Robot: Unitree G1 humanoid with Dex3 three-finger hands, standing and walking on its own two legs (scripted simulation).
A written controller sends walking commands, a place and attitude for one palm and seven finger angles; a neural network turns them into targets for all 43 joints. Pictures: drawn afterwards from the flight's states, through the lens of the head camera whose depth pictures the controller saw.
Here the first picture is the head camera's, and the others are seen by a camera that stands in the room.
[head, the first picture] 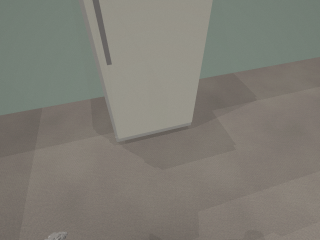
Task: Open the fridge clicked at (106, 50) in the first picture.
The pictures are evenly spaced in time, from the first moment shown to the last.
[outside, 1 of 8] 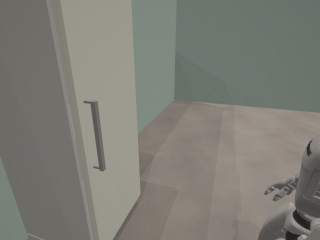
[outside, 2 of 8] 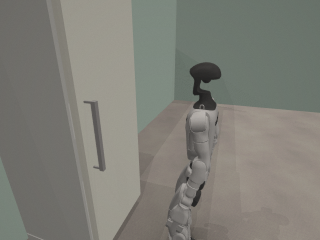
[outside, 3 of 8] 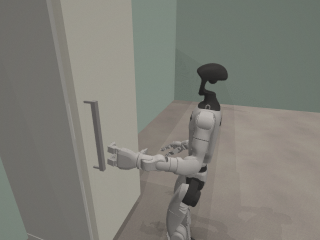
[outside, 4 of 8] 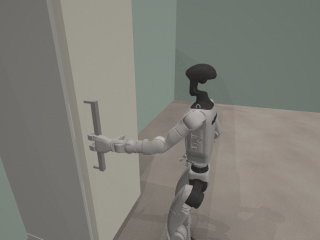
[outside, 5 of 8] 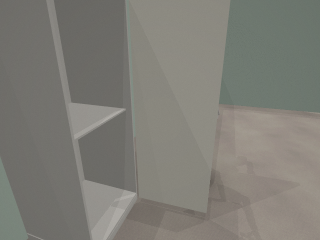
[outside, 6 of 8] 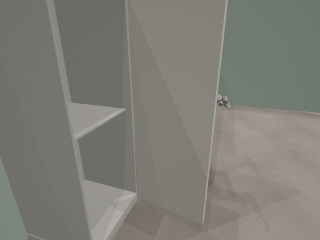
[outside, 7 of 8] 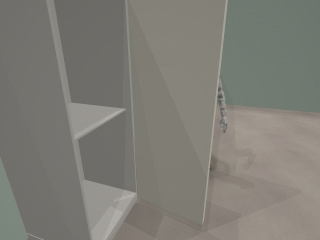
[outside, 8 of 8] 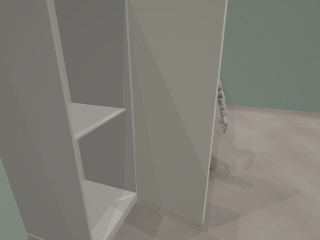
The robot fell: no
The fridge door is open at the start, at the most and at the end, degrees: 0 92 80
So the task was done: yes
